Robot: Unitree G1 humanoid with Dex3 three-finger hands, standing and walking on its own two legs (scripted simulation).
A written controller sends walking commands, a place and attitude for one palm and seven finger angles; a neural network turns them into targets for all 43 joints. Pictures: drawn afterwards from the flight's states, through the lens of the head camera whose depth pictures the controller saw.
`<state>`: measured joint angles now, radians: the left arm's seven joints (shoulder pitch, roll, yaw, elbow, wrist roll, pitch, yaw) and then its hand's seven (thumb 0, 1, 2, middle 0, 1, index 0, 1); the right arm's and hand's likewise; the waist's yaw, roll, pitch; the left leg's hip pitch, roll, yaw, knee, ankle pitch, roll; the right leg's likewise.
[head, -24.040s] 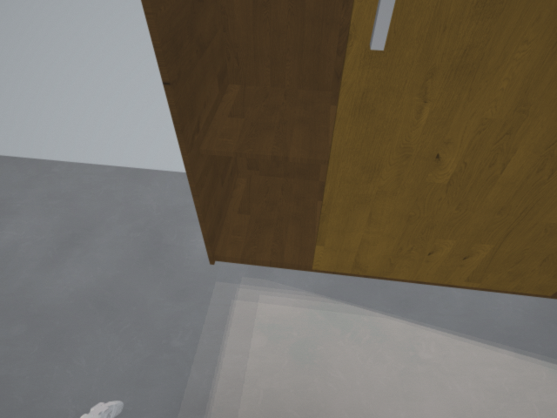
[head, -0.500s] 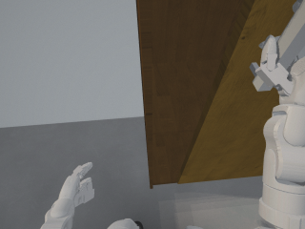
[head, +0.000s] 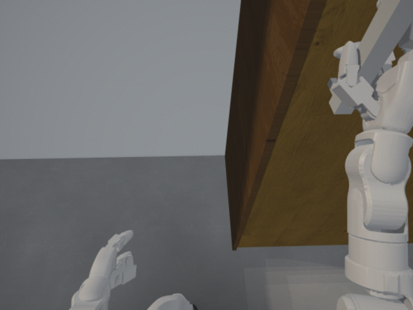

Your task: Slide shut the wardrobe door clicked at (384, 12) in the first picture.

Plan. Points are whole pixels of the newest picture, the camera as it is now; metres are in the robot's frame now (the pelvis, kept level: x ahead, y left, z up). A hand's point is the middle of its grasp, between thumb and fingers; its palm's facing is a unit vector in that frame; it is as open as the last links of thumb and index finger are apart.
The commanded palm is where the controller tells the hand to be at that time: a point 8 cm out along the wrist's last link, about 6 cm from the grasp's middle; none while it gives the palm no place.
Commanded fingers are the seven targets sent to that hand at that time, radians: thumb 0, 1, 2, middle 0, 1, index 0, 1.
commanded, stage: step sideways, sliding the door along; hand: right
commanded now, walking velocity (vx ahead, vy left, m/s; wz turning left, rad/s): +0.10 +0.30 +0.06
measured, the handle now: (360, 51) +0.40 -0.18 +0.29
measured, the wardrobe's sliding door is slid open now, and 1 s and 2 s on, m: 0.00 0.00 0.00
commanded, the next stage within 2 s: stop walking and hold the door there in 0.50 s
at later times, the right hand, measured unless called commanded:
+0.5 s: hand (344, 75) +0.37 -0.16 +0.27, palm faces +0.44 +0.90 +0.00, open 7.6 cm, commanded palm +0.33 -0.12 +0.27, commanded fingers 0.00 -0.90 -0.90 0.45 1.40 0.45 1.40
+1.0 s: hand (349, 75) +0.37 -0.16 +0.27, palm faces +0.64 +0.74 -0.21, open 7.9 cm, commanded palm +0.32 -0.19 +0.25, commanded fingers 0.00 -0.90 -0.90 0.45 1.40 0.45 1.40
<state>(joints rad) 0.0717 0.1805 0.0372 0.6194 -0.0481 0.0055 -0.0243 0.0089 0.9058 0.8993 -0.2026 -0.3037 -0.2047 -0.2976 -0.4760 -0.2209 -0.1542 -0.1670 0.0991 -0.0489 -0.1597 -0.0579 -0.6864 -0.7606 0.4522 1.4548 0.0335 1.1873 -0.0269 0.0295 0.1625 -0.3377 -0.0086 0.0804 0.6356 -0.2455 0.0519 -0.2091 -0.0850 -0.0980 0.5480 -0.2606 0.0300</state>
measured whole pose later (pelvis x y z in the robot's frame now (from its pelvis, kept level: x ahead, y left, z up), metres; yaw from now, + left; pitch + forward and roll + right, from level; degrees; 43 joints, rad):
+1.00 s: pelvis +0.04 +0.17 +0.00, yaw +4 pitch -4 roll +0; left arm 0.11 0.30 0.01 0.67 -0.07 -0.01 0.05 0.01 0.91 0.90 -0.20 -0.30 -0.20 -0.30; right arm -0.26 -0.60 -0.61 0.13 0.07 -0.10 -0.11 -0.24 -0.53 -0.81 0.46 1.40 0.11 1.21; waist 0.01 -0.01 0.10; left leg -0.33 0.03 0.03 0.51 -0.11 0.00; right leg -0.28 -0.01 -0.04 0.71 -0.43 -0.01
